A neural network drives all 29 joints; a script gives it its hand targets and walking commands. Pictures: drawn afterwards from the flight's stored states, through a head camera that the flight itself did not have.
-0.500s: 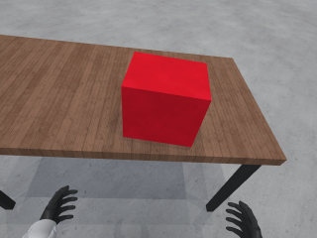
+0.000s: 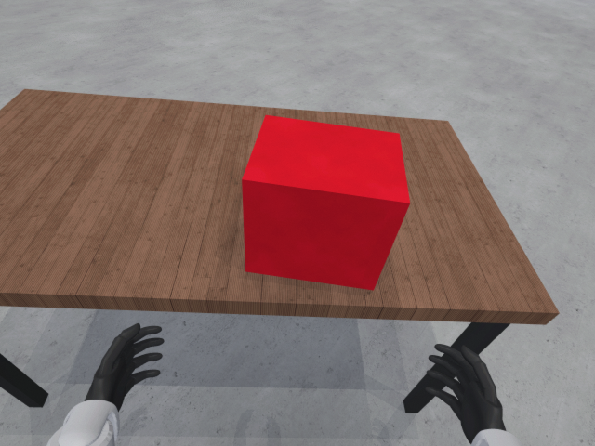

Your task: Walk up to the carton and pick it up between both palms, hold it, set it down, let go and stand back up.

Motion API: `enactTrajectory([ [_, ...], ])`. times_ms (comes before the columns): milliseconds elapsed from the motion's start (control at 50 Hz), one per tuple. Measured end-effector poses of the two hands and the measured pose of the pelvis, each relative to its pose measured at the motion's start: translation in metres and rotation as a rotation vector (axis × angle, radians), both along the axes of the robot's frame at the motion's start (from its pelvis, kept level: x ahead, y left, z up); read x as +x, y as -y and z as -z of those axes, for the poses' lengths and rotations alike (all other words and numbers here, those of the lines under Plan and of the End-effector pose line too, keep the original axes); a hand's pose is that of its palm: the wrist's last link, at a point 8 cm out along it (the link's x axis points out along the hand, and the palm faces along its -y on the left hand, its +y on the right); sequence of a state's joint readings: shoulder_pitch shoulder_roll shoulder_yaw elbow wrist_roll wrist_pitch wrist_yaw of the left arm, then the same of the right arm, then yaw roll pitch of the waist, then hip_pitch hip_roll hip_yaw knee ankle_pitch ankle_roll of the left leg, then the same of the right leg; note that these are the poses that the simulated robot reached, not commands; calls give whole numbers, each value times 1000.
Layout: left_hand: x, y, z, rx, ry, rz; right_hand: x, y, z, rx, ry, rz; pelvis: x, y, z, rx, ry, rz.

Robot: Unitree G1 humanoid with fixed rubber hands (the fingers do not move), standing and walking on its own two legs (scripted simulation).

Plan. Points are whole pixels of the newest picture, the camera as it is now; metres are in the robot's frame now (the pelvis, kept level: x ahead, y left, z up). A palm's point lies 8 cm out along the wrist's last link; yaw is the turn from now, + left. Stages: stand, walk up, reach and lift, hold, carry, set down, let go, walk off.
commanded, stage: reach and lift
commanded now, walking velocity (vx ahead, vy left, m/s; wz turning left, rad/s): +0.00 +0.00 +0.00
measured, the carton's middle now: (320, 204) +0.51 -0.01 +0.04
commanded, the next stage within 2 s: none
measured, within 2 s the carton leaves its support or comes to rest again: neither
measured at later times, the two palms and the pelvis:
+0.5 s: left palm (122, 334) +0.23 +0.23 +0.05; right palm (473, 356) +0.23 -0.21 +0.05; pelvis +0.04 -0.01 +0.00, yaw -1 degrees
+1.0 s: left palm (147, 249) +0.33 +0.23 +0.09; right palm (478, 295) +0.31 -0.22 +0.08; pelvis +0.04 -0.02 +0.01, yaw -2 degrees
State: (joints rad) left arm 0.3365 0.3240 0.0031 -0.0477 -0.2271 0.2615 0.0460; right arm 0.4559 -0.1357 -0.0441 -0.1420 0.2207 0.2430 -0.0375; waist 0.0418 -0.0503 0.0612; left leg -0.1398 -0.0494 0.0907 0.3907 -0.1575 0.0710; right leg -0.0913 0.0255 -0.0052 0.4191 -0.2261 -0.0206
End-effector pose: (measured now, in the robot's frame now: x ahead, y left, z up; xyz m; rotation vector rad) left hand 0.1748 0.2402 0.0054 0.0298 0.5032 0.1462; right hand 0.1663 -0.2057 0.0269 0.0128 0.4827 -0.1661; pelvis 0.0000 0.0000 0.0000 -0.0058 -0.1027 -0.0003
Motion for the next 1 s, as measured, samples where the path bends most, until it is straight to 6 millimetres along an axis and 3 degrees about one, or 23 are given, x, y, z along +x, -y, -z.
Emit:
enactTrajectory([
  [180,7,25,-9,-38,37,69,16,7,-9,25,59,48,16,-3,-1,-9,-22,26],
  [360,31,5,-33,3,126,14,39,4,-14,27,71,4,29,5,-3,-2,-61,21],
  [460,46,4,-41,4,128,28,59,2,-22,41,103,-9,35,9,-5,1,-72,16],
  [600,70,13,-55,-12,155,67,82,6,-28,48,131,-6,43,14,-6,6,-75,21],
  [740,98,10,-68,-1,174,53,100,16,-32,43,140,11,46,20,-6,11,-82,29],
  [1000,155,13,-86,-15,192,69,141,19,-52,37,185,11,41,24,-5,14,-102,33],
])
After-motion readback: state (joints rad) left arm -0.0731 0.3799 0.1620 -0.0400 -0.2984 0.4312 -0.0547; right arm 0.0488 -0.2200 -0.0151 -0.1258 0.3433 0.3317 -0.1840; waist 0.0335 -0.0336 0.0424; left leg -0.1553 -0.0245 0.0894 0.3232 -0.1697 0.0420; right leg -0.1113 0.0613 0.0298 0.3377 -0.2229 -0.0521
